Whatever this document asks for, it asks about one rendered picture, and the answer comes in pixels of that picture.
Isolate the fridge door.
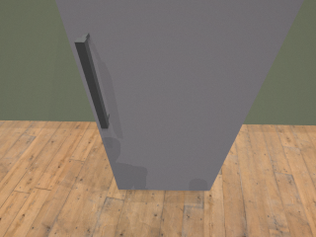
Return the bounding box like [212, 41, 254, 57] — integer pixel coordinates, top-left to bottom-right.
[55, 0, 304, 192]

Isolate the handle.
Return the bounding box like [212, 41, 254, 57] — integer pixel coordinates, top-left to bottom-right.
[74, 33, 110, 129]

